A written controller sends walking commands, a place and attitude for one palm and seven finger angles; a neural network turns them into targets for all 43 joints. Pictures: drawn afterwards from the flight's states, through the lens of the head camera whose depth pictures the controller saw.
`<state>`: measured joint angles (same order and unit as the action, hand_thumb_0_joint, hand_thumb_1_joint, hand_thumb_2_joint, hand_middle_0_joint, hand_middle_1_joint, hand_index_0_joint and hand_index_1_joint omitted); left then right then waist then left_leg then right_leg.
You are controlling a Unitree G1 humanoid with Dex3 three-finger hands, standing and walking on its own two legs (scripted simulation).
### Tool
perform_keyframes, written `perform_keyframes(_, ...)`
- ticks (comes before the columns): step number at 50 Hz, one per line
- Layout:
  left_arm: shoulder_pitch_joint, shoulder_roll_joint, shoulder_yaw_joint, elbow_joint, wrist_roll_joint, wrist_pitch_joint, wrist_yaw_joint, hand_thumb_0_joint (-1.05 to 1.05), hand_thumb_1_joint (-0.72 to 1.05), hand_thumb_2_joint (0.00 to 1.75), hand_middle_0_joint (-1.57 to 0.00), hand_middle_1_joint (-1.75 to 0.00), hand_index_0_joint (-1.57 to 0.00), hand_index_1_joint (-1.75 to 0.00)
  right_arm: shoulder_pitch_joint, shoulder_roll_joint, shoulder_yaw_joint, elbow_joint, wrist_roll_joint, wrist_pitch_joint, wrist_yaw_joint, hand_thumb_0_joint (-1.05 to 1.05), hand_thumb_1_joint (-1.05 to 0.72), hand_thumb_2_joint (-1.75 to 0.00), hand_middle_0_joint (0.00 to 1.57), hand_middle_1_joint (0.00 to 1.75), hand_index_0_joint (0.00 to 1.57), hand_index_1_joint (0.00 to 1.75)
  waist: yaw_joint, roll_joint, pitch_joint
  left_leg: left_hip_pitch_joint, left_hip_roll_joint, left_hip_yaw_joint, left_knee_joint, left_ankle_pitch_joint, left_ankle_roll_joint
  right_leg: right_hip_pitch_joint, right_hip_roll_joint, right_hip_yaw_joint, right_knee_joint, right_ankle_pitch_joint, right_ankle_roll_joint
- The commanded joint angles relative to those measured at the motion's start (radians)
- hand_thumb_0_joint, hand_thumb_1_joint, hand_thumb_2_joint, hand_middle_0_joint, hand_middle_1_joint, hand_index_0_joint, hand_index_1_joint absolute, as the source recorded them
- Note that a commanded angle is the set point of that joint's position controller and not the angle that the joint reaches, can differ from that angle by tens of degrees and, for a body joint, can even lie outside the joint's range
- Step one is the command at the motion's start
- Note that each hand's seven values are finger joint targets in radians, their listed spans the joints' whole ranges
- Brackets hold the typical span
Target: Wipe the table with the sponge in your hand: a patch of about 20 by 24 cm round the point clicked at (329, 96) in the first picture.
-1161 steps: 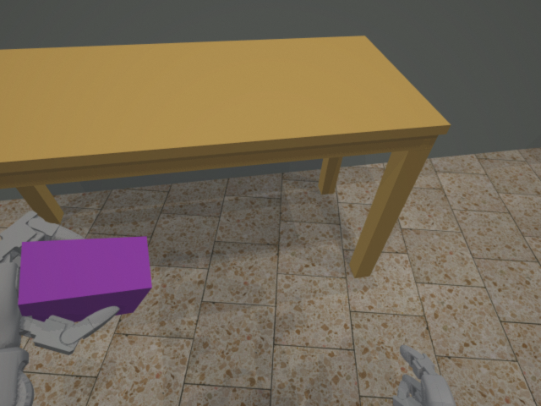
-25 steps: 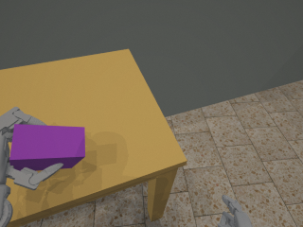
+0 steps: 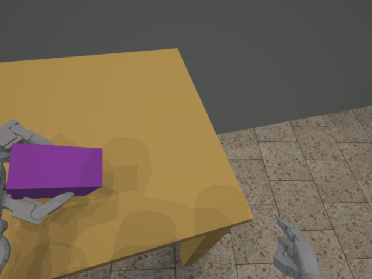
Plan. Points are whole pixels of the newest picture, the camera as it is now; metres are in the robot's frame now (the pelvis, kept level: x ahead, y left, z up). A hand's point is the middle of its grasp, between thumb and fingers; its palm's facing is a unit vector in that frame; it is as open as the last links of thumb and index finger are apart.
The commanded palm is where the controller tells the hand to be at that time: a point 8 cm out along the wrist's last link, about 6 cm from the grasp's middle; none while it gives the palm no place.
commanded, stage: come to a stop and stand still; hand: left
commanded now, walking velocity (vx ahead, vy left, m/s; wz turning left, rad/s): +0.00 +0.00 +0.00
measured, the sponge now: (68, 174) +0.24 +0.23 +0.12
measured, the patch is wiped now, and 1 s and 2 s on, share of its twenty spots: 0.00 0.00 0.00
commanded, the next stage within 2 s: look again from close up in 1.54 s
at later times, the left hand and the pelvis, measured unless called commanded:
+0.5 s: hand (7, 193) +0.19 +0.28 +0.16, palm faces +0.32 -0.86 -0.39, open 10.1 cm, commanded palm +0.13 +0.32 +0.18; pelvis -0.03 +0.04 +0.00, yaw -1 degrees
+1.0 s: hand (11, 205) +0.17 +0.26 +0.16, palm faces +0.35 -0.85 -0.40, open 10.1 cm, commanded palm +0.12 +0.30 +0.18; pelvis -0.05 +0.02 +0.00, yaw -1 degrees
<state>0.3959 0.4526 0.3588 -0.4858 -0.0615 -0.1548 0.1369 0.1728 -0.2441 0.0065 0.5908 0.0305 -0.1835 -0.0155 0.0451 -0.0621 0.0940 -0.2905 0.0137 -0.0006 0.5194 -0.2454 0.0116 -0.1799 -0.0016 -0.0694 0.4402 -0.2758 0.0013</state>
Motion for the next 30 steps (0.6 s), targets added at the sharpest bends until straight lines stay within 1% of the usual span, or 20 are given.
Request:
perform_keyframes(1,-0.026,0.148,0.107,-0.363,-0.005,-0.105,0.029,0.00,0.10,1.30,-1.20,-1.60,-1.20,-1.60,-0.037,-0.127,-0.062,-0.140,-0.006,-0.041,0.002,0.00,-0.90,-0.90,0.20,0.30,0.20,0.30,-0.015,0.213,-0.309,0.206,0.077,-0.079,-0.030,0.593,0.010,0.076,-0.081,0.075,0.003,0.422,-0.023)
perform_keyframes(4,0.067,0.133,0.148,-0.217,-0.002,-0.084,0.029,0.00,0.10,1.30,-1.20,-1.60,-1.20,-1.60,-0.065,-0.115,-0.061,-0.134,-0.008,-0.010,0.000,0.00,-0.90,-0.90,0.20,0.30,0.20,0.30,-0.014,0.127,-0.272,0.195,0.089,-0.088,-0.069,0.556,0.003,0.044,-0.065,0.076,-0.010,0.373,-0.015)
perform_keyframes(5,0.054,0.087,0.112,-0.221,0.002,-0.084,0.018,0.00,0.10,1.30,-1.20,-1.60,-1.20,-1.60,-0.052,-0.110,-0.056,-0.141,-0.017,0.010,0.000,0.00,-0.90,-0.90,0.20,0.30,0.20,0.30,-0.023,0.098,-0.249,0.171,0.100,-0.080,-0.083,0.520,-0.002,0.047,-0.065,0.059,-0.029,0.353,-0.013)
perform_keyframes(8,0.015,0.108,0.137,-0.164,-0.002,-0.074,0.004,0.00,0.10,1.30,-1.20,-1.60,-1.20,-1.60,-0.060,-0.107,-0.056,-0.154,-0.012,0.039,-0.011,0.00,-0.90,-0.90,0.20,0.30,0.20,0.30,-0.032,0.055,-0.214,0.136,0.104,-0.080,-0.118,0.405,-0.005,0.051,-0.068,0.063,-0.057,0.306,-0.007)
perform_keyframes(9,0.026,0.128,0.157,-0.142,0.002,-0.067,0.010,0.00,0.10,1.30,-1.20,-1.60,-1.20,-1.60,-0.079,-0.109,-0.054,-0.154,-0.011,0.044,-0.012,0.00,-0.90,-0.90,0.20,0.30,0.20,0.30,-0.025,0.078,-0.222,0.151,0.101,-0.080,-0.131,0.377,-0.006,0.040,-0.060,0.073,-0.054,0.279,-0.006)
perform_keyframes(10,0.009,0.074,0.103,-0.174,0.007,-0.074,0.000,0.00,0.10,1.30,-1.20,-1.60,-1.20,-1.60,-0.069,-0.100,-0.048,-0.160,-0.020,0.053,-0.012,0.00,-0.90,-0.90,0.20,0.30,0.20,0.30,-0.030,0.082,-0.219,0.142,0.106,-0.076,-0.137,0.357,-0.006,0.044,-0.061,0.058,-0.065,0.270,-0.007)
perform_keyframes(11,-0.010,0.114,0.129,-0.203,0.005,-0.074,0.000,0.00,0.10,1.30,-1.20,-1.60,-1.20,-1.60,-0.073,-0.104,-0.051,-0.171,-0.017,0.051,-0.015,0.00,-0.90,-0.90,0.20,0.30,0.20,0.30,-0.031,0.088,-0.231,0.147,0.104,-0.080,-0.138,0.341,-0.005,0.056,-0.066,0.062,-0.065,0.264,-0.007)
perform_keyframes(13,-0.033,0.104,0.105,-0.253,0.011,-0.077,-0.004,0.00,0.10,1.30,-1.20,-1.60,-1.20,-1.60,-0.084,-0.099,-0.045,-0.179,-0.019,0.049,-0.016,0.00,-0.90,-0.90,0.20,0.30,0.20,0.30,-0.033,0.105,-0.248,0.150,0.102,-0.077,-0.141,0.300,-0.002,0.070,-0.067,0.067,-0.071,0.252,-0.010)
perform_keyframes(14,-0.033,0.141,0.134,-0.276,0.018,-0.074,0.006,0.00,0.10,1.30,-1.20,-1.60,-1.20,-1.60,-0.110,-0.100,-0.042,-0.180,-0.021,0.045,-0.015,0.00,-0.90,-0.90,0.20,0.30,0.20,0.30,-0.021,0.145,-0.269,0.161,0.096,-0.077,-0.147,0.259,-0.003,0.071,-0.060,0.074,-0.063,0.231,-0.011)
perform_keyframes(15,-0.039,0.081,0.079,-0.305,0.021,-0.079,0.000,0.00,0.10,1.30,-1.20,-1.60,-1.20,-1.60,-0.103,-0.088,-0.036,-0.182,-0.028,0.046,-0.014,0.00,-0.90,-0.90,0.20,0.30,0.20,0.30,-0.026,0.143,-0.257,0.143,0.098,-0.074,-0.154,0.224,0.001,0.076,-0.062,0.063,-0.073,0.224,-0.013)
perform_keyframes(16,-0.049,0.114,0.098,-0.338,0.020,-0.082,0.002,0.00,0.10,1.30,-1.20,-1.60,-1.20,-1.60,-0.095,-0.097,-0.040,-0.187,-0.023,0.039,-0.015,0.00,-0.90,-0.90,0.20,0.30,0.20,0.30,-0.029,0.164,-0.259,0.135,0.097,-0.084,-0.157,0.212,0.000,0.089,-0.064,0.066,-0.069,0.218,-0.014)
perform_keyframes(18,-0.053,0.109,0.088,-0.372,0.025,-0.083,0.004,0.00,0.10,1.30,-1.20,-1.60,-1.20,-1.60,-0.094,-0.093,-0.038,-0.187,-0.023,0.029,-0.014,0.00,-0.90,-0.90,0.20,0.30,0.20,0.30,-0.029,0.205,-0.253,0.120,0.098,-0.087,-0.162,0.176,-0.002,0.094,-0.062,0.066,-0.065,0.200,-0.017)
perform_keyframes(19,-0.039,0.164,0.138,-0.366,0.034,-0.081,0.015,0.00,0.10,1.30,-1.20,-1.60,-1.20,-1.60,-0.109,-0.098,-0.039,-0.180,-0.024,0.025,-0.015,0.00,-0.90,-0.90,0.20,0.30,0.20,0.30,-0.016,0.233,-0.263,0.123,0.098,-0.093,-0.172,0.146,-0.008,0.093,-0.051,0.068,-0.053,0.178,-0.015)
perform_keyframes(20,-0.040,0.095,0.089,-0.372,0.032,-0.088,0.011,0.00,0.10,1.30,-1.20,-1.60,-1.20,-1.60,-0.095,-0.085,-0.033,-0.178,-0.031,0.025,-0.013,0.00,-0.90,-0.90,0.20,0.30,0.20,0.30,-0.022,0.223,-0.240,0.094,0.103,-0.101,-0.188,0.120,-0.012,0.091,-0.049,0.053,-0.058,0.164,-0.017)
perform_keyframes(21,-0.048,0.129,0.110,-0.375,0.031,-0.091,0.013,0.00,0.10,1.30,-1.20,-1.60,-1.20,-1.60,-0.083,-0.094,-0.039,-0.183,-0.024,0.020,-0.014,0.00,-0.90,-0.90,0.20,0.30,0.20,0.30,-0.028,0.236,-0.228,0.084,0.106,-0.109,-0.192,0.099,-0.013,0.090,-0.051,0.058,-0.057,0.147,-0.018)
perform_keyframes(23,-0.031,0.127,0.124,-0.328,0.026,-0.092,0.013,0.00,0.10,1.30,-1.20,-1.60,-1.20,-1.60,-0.075,-0.090,-0.039,-0.178,-0.023,0.016,-0.017,0.00,-0.90,-0.90,0.20,0.30,0.20,0.30,-0.030,0.219,-0.199,0.054,0.111,-0.117,-0.208,0.033,-0.009,0.081,-0.053,0.060,-0.066,0.118,-0.017)
perform_keyframes(24,0.006,0.166,0.174,-0.277,0.032,-0.089,0.023,0.00,0.10,1.30,-1.20,-1.60,-1.20,-1.60,-0.085,-0.097,-0.042,-0.168,-0.024,0.018,-0.018,0.00,-0.90,-0.90,0.20,0.30,0.20,0.30,-0.018,0.223,-0.200,0.054,0.108,-0.120,-0.216,0.007,-0.012,0.077,-0.044,0.063,-0.062,0.107,-0.016)
perform_keyframes(25,0.000,0.087,0.109,-0.263,0.025,-0.093,0.013,0.00,0.10,1.30,-1.20,-1.60,-1.20,-1.60,-0.074,-0.081,-0.036,-0.167,-0.027,0.024,-0.018,0.00,-0.90,-0.90,0.20,0.30,0.20,0.30,-0.031,0.178,-0.177,0.037,0.110,-0.118,-0.224,-0.023,-0.008,0.068,-0.048,0.056,-0.077,0.104,-0.015)
perform_keyframes(29,0.025,0.105,0.137,-0.165,0.026,-0.087,0.013,0.00,0.10,1.30,-1.20,-1.60,-1.20,-1.60,-0.077,-0.098,-0.045,-0.159,-0.015,0.022,-0.021,0.00,-0.90,-0.90,0.20,0.30,0.20,0.30,-0.031,0.145,-0.144,0.043,0.110,-0.122,-0.245,-0.130,0.001,0.022,-0.048,0.079,-0.104,0.038,-0.013)
perform_keyframes(30,0.002,0.037,0.069,-0.177,0.025,-0.092,0.002,0.00,0.10,1.30,-1.20,-1.60,-1.20,-1.60,-0.066,-0.091,-0.040,-0.160,-0.020,0.026,-0.019,0.00,-0.90,-0.90,0.20,0.30,0.20,0.30,-0.039,0.129,-0.136,0.021,0.116,-0.129,-0.263,-0.180,0.004,0.023,-0.047,0.071,-0.102,0.035,-0.011)
